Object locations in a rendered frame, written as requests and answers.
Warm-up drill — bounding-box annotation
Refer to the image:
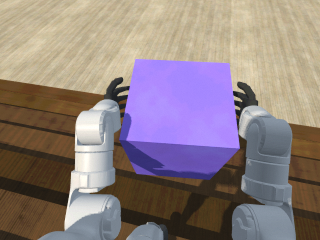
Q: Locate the robot right hand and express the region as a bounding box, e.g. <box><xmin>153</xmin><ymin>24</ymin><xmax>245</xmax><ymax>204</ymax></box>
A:
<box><xmin>233</xmin><ymin>81</ymin><xmax>258</xmax><ymax>125</ymax></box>

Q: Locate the robot right upper arm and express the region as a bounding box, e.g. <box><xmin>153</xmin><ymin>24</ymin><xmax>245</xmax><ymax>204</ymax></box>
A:
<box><xmin>231</xmin><ymin>203</ymin><xmax>296</xmax><ymax>240</ymax></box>

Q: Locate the robot left thigh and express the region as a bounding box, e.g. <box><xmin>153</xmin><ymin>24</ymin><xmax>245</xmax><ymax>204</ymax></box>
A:
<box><xmin>126</xmin><ymin>224</ymin><xmax>164</xmax><ymax>240</ymax></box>

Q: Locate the robot left forearm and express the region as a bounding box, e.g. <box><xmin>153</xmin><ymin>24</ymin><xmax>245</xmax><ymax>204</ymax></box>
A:
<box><xmin>64</xmin><ymin>99</ymin><xmax>121</xmax><ymax>230</ymax></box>

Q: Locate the robot right forearm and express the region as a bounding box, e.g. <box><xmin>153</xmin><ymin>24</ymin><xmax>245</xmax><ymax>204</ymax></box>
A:
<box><xmin>238</xmin><ymin>105</ymin><xmax>296</xmax><ymax>240</ymax></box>

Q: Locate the robot left shin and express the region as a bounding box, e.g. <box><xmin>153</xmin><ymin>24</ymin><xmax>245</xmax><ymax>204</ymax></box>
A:
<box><xmin>146</xmin><ymin>222</ymin><xmax>162</xmax><ymax>231</ymax></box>

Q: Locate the robot left hand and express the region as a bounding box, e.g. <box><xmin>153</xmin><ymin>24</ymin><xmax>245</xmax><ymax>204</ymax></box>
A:
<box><xmin>104</xmin><ymin>77</ymin><xmax>130</xmax><ymax>118</ymax></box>

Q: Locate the robot left upper arm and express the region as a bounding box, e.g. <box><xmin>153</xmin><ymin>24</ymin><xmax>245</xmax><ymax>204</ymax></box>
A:
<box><xmin>38</xmin><ymin>194</ymin><xmax>121</xmax><ymax>240</ymax></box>

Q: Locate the carton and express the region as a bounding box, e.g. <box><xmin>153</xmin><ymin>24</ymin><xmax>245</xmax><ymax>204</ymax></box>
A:
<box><xmin>119</xmin><ymin>59</ymin><xmax>240</xmax><ymax>180</ymax></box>

